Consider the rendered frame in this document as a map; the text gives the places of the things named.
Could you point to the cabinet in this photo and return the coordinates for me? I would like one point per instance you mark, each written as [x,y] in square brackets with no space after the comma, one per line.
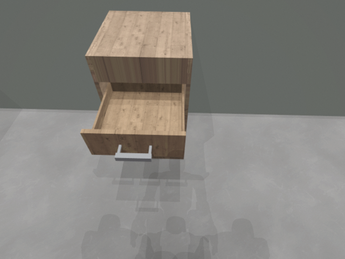
[143,47]

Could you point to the drawer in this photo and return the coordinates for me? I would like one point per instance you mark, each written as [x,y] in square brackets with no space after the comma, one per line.
[136,116]

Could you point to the handle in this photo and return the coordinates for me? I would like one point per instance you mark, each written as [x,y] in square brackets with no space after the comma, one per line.
[146,157]

